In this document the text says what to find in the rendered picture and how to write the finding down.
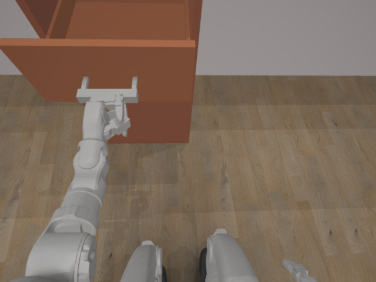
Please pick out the left robot forearm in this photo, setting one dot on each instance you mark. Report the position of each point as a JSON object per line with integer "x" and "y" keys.
{"x": 83, "y": 200}

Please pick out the cabinet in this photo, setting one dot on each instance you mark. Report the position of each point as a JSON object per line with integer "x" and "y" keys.
{"x": 151, "y": 122}

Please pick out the left robot hand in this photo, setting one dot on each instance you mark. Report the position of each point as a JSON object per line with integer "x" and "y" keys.
{"x": 95, "y": 117}

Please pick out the drawer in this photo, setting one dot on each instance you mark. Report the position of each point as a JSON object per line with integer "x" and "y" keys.
{"x": 110, "y": 41}

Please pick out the robot left upper arm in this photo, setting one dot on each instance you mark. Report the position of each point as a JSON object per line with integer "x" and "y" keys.
{"x": 63, "y": 257}

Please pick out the handle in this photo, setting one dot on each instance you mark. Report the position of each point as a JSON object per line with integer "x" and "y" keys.
{"x": 84, "y": 94}

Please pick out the right robot hand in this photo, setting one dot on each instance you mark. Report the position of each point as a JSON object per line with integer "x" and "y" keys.
{"x": 300, "y": 274}

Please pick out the robot right shin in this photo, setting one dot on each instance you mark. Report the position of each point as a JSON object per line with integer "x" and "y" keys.
{"x": 212, "y": 273}

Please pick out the right robot thigh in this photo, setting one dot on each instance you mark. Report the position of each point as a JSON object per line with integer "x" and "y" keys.
{"x": 230, "y": 260}

